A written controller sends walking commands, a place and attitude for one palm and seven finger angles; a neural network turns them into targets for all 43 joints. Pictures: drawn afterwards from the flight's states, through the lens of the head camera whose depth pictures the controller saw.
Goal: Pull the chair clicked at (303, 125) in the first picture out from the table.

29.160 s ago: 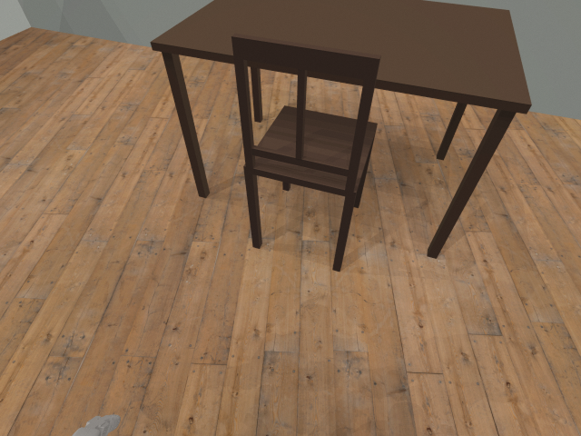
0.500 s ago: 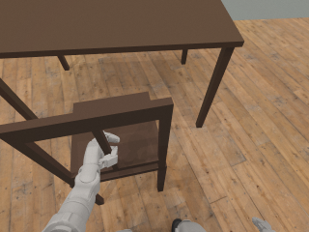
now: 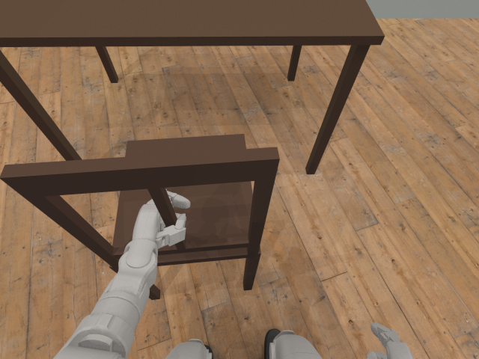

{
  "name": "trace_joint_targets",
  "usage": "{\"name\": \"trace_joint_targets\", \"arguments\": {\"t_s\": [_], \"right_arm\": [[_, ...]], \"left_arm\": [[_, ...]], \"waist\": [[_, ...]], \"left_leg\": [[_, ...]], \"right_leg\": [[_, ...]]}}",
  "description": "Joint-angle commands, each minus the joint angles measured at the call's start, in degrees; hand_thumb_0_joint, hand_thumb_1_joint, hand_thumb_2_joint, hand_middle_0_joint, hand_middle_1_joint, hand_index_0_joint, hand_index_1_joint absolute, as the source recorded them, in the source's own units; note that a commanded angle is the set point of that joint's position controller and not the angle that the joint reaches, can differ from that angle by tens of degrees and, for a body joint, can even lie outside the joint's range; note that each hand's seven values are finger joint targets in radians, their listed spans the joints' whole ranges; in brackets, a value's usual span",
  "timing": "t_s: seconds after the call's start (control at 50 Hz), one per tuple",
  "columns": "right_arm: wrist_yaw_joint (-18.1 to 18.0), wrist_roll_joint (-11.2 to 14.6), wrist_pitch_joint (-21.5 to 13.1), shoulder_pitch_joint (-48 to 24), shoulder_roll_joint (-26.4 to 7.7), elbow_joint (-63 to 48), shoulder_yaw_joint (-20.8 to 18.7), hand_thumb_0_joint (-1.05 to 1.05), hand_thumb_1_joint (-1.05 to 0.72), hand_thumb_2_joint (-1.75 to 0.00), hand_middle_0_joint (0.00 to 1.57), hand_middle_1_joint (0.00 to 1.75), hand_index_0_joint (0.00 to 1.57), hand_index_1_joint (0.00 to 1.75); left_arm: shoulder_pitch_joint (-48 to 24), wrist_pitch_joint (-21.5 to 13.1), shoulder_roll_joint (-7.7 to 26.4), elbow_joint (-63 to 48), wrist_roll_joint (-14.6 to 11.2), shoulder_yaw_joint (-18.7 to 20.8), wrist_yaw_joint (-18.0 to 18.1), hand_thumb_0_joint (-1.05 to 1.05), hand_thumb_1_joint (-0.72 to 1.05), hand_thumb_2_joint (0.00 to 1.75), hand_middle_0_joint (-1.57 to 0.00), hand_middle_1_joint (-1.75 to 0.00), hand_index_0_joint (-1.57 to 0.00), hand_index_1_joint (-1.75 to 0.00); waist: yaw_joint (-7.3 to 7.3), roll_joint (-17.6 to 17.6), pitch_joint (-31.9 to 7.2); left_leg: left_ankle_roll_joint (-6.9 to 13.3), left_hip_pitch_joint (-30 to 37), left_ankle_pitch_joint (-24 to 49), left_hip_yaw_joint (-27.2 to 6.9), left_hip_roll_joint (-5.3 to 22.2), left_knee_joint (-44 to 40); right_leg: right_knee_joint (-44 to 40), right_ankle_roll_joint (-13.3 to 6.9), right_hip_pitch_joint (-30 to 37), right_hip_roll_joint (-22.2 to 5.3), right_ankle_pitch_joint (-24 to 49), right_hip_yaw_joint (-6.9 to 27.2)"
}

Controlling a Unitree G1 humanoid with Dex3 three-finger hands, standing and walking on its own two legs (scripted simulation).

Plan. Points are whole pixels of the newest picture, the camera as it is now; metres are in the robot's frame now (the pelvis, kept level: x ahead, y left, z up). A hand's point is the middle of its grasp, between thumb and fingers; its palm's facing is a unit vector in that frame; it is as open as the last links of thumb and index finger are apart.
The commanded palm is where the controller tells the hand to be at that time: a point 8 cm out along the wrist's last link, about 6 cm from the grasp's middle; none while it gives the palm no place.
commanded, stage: step backward, pulling the chair out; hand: left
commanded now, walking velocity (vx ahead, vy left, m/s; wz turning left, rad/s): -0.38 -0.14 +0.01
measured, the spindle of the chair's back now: (170, 220) +0.36 +0.14 -0.07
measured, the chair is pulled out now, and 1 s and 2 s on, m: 0.35 0.57 0.63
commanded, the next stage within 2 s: stop walking, hand still on the chair in 0.82 s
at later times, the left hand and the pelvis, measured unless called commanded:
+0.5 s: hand (172, 297) +0.22 +0.12 -0.06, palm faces -0.02 -0.99 -0.15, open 5.1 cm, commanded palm +0.20 +0.17 -0.06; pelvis -0.11 +0.00 +0.00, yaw +2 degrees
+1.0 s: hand out of the picture +0.13 +0.12 -0.06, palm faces -0.02 -0.99 -0.16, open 5.1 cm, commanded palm +0.11 +0.17 -0.04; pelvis -0.21 +0.00 +0.00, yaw -1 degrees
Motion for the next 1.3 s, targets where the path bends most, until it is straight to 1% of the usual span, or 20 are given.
{"name": "trace_joint_targets", "arguments": {"t_s": [0.0, 0.06, 0.12, 0.16, 0.2, 0.24, 0.32, 0.4, 0.46, 0.5, 0.58, 0.64, 0.68, 0.76, 0.82, 0.88, 0.92, 1.0, 1.18, 1.28], "right_arm": [[0.12, -1.27, -2.17, -1.43, -6.57, -7.51, -2.33, 0.0, -0.9, -0.9, 0.2, 0.3, 0.2, 0.3], [0.79, -1.0, -2.9, 2.77, -7.15, -5.75, -3.65, 0.0, -0.9, -0.9, 0.2, 0.3, 0.2, 0.3], [0.85, -0.9, -3.95, 3.72, -7.84, -4.29, -4.11, 0.0, -0.9, -0.9, 0.2, 0.3, 0.2, 0.3], [0.59, -0.38, -3.9, 2.79, -6.98, -4.55, -4.15, 0.0, -0.9, -0.9, 0.2, 0.3, 0.2, 0.3], [0.11, 0.5, -4.19, 1.81, -6.71, -4.92, -4.51, 0.0, -0.9, -0.9, 0.2, 0.3, 0.2, 0.3], [0.04, 0.01, -4.04, -1.05, -6.94, -3.84, -4.36, 0.0, -0.9, -0.9, 0.2, 0.3, 0.2, 0.3], [0.42, -0.18, -4.48, -0.33, -6.46, -3.0, -1.84, 0.0, -0.9, -0.9, 0.2, 0.3, 0.2, 0.3], [-0.44, 0.17, -5.01, 4.64, -7.09, -2.14, -1.81, 0.0, -0.9, -0.9, 0.2, 0.3, 0.2, 0.3], [-0.86, -0.27, -4.19, 3.68, -9.47, -4.55, -3.18, 0.0, -0.9, -0.9, 0.2, 0.3, 0.2, 0.3], [0.34, -1.86, -3.89, 0.72, -6.69, -5.83, -2.53, 0.0, -0.9, -0.9, 0.2, 0.3, 0.2, 0.3], [2.29, -0.8, -4.4, 5.35, -7.77, -3.35, -4.48, 0.0, -0.9, -0.9, 0.2, 0.3, 0.2, 0.3], [2.22, -0.8, -4.7, 6.36, -7.84, -2.36, -4.02, 0.0, -0.9, -0.9, 0.2, 0.3, 0.2, 0.3], [2.0, -0.35, -4.07, 5.38, -7.42, -2.85, -3.47, 0.0, -0.9, -0.9, 0.2, 0.3, 0.2, 0.3], [0.15, 0.93, -2.43, 2.72, -7.21, -4.98, -3.9, 0.0, -0.9, -0.9, 0.2, 0.3, 0.2, 0.3], [0.07, 0.82, -1.81, 0.83, -6.92, -5.63, -2.78, 0.0, -0.9, -0.9, 0.2, 0.3, 0.2, 0.3], [-0.51, 0.58, -1.69, 0.8, -6.14, -6.2, -1.66, 0.0, -0.9, -0.9, 0.2, 0.3, 0.2, 0.3], [-1.23, 0.58, -1.9, -0.39, -7.87, -7.61, -2.07, 0.0, -0.9, -0.9, 0.2, 0.3, 0.2, 0.3], [-0.44, 0.77, -2.51, -0.73, -5.48, -9.36, -0.84, 0.0, -0.9, -0.9, 0.2, 0.3, 0.2, 0.3], [0.31, 0.68, -4.38, 2.35, -5.78, -7.48, -1.4, 0.0, -0.9, -0.9, 0.2, 0.3, 0.2, 0.3], [0.04, 0.06, -5.78, 1.96, -4.94, -6.07, -1.22, 0.0, -0.9, -0.9, 0.2, 0.3, 0.2, 0.3]], "left_arm": [[-14.15, -3.99, 5.09, -15.5, 1.31, -0.88, -0.08, 0.0, 0.9, 0.9, -0.5, -1.45, -0.5, -1.45], [-10.73, -3.8, 5.76, -13.34, 1.29, 0.41, 0.07, 0.0, 0.9, 0.9, -0.5, -1.45, -0.5, -1.45], [-11.33, -4.64, 7.77, -10.54, 2.02, 1.42, -0.34, 0.0, 0.9, 0.9, -0.5, -1.45, -0.5, -1.45], [-14.12, -5.25, 9.06, -10.29, 2.28, 1.71, -0.24, 0.0, 0.9, 0.9, -0.5, -1.45, -0.5, -1.45], [-12.67, -5.63, 13.28, -8.5, 1.78, 4.39, 0.73, 0.0, 0.9, 0.9, -0.5, -1.45, -0.5, -1.45], [-10.76, -4.0, 12.88, -4.98, 1.87, 4.59, 1.51, 0.0, 0.9, 0.9, -0.5, -1.45, -0.5, -1.45], [-10.31, -3.26, 12.47, -3.94, 2.09, 5.51, 1.39, 0.0, 0.9, 0.9, -0.5, -1.45, -0.5, -1.45], [-10.4, -3.11, 8.17, -3.72, 1.23, 2.21, 0.51, 0.0, 0.9, 0.9, -0.5, -1.45, -0.5, -1.45], [-12.2, -3.22, 5.45, -6.68, 1.19, 0.18, 0.02, 0.0, 0.9, 0.9, -0.5, -1.45, -0.5, -1.45], [-17.54, -3.68, 3.65, -12.11, 1.22, -1.4, -0.47, 0.0, 0.9, 0.9, -0.5, -1.45, -0.5, -1.45], [-15.8, -2.91, 1.9, -7.11, 0.98, -1.55, -0.44, 0.0, 0.9, 0.9, -0.5, -1.45, -0.5, -1.45], [-17.14, -3.85, 3.56, -5.09, 1.62, -1.27, -0.82, 0.0, 0.9, 0.9, -0.5, -1.45, -0.5, -1.45], [-17.77, -4.65, 6.08, -4.44, 2.71, 0.2, -0.69, 0.0, 0.9, 0.9, -0.5, -1.45, -0.5, -1.45], [-14.17, -3.72, 11.85, -1.02, 1.52, 5.2, -0.17, 0.0, 0.9, 0.9, -0.5, -1.45, -0.5, -1.45], [-10.54, -2.32, 11.58, -1.06, 1.17, 4.97, -0.18, 0.0, 0.9, 0.9, -0.5, -1.45, -0.5, -1.45], [-9.22, -1.44, 9.57, -4.27, 0.77, 3.49, 0.04, 0.0, 0.9, 0.9, -0.5, -1.45, -0.5, -1.45], [-19.91, -1.65, 11.15, -16.06, 0.3, 3.01, 0.42, 0.0, 0.9, 0.9, -0.5, -1.45, -0.5, -1.45], [-17.1, 0.14, 4.75, -14.52, 0.44, -0.35, 0.21, 0.0, 0.9, 0.9, -0.5, -1.45, -0.5, -1.45], [-11.23, 0.94, 5.9, -11.69, 1.02, -0.35, -0.19, 0.0, 0.9, 0.9, -0.5, -1.45, -0.5, -1.45], [-6.69, -0.01, 7.46, -13.97, 1.39, 1.56, -0.01, 0.0, 0.9, 0.9, -0.5, -1.45, -0.5, -1.45]], "waist": [[1.52, 15.32, -20.84], [0.96, 12.34, -23.04], [0.58, 9.42, -21.65], [-0.03, 3.37, -23.16], [0.88, -7.96, -21.91], [3.4, -5.8, -20.63], [2.46, -6.18, -22.48], [0.69, -10.64, -21.38], [2.34, 11.19, -18.41], [1.85, 19.03, -19.55], [1.43, 10.91, -20.31], [0.88, 10.29, -21.79], [0.66, 9.27, -24.87], [1.68, -10.73, -27.77], [2.44, -3.93, -23.59], [1.41, -5.66, -24.32], [1.88, 1.46, -22.59], [2.64, 15.82, -18.39], [1.46, 3.3, -14.12], [1.56, -2.22, -13.19]], "left_leg": [[7.67, 0.25, 16.1, -13.05, 18.11, -13.36], [7.61, 8.86, 29.0, -11.38, 17.68, -6.34], [5.18, 8.78, 26.59, -9.31, 15.07, -3.29], [1.99, 2.89, 12.37, -4.34, 10.6, -2.09], [-1.48, 1.83, -12.5, 1.47, 1.71, 10.05], [-1.57, -0.94, -17.39, -2.75, 0.08, 27.46], [-1.59, 0.35, -15.91, -2.52, 0.89, 15.4], [-0.61, 8.86, -6.48, 2.28, 1.29, -10.52], [5.56, 5.77, 13.94, -9.08, 15.5, -15.59], [8.98, 6.3, 27.43, -13.56, 20.75, -14.21], [6.35, 29.85, 54.55, -9.06, 18.87, -2.21], [4.52, 29.06, 50.84, -9.21, 17.47, 0.2], [2.48, 19.73, 41.53, -4.62, 15.03, 2.42], [-2.12, 0.47, -8.49, -0.9, 4.93, 8.79], [-1.38, 0.44, -12.96, -3.01, 4.05, 8.94], [-0.87, 7.18, -0.17, -0.74, 4.99, -4.39], [2.45, 10.34, 11.04, -6.0, 10.02, -10.6], [6.5, 1.27, -7.87, -10.3, 13.14, -17.04], [3.1, 4.81, -19.62, -1.64, 5.49, -11.24], [2.12, 9.98, -6.84, -0.25, 4.19, -8.31]], "right_leg": [[10.99, -1.05, 12.01, 0.42, -14.0, 1.06], [3.91, -1.01, 11.57, 1.05, -8.51, 1.52], [-4.64, -1.15, 14.52, 0.45, 3.52, 1.8], [-5.65, -2.59, 17.6, -3.87, 9.15, 5.31], [-16.61, -7.14, 8.7, -15.31, -8.72, 16.64], [-20.96, -11.19, 5.4, -20.79, -15.34, 20.43], [-12.86, -8.21, 12.93, -16.29, 3.6, 10.3], [-11.92, -3.67, 11.62, -11.76, -2.67, 7.03], [6.59, 0.46, 9.47, -0.17, -0.59, -1.07], [19.33, -0.52, 5.85, 0.07, -15.77, 0.91], [3.83, -1.82, -1.39, 0.16, -10.99, 1.02], [-10.06, -2.11, 6.14, 0.44, -1.76, 0.25], [-10.13, -3.12, 17.99, -3.27, 20.14, 2.67], [-3.91, -8.79, 30.0, -15.99, 47.89, 12.13], [-6.36, -9.31, 21.38, -17.92, 28.7, 11.63], [-2.8, -5.18, 19.0, -12.95, 20.71, 6.45], [-1.51, -1.0, 15.8, -5.46, 6.95, 2.93], [4.18, -0.6, 17.01, 0.44, -15.2, -0.61], [-9.89, -1.03, 11.98, -1.04, -21.9, 4.04], [-13.57, -2.16, 10.48, -4.13, -16.38, 7.05]]}}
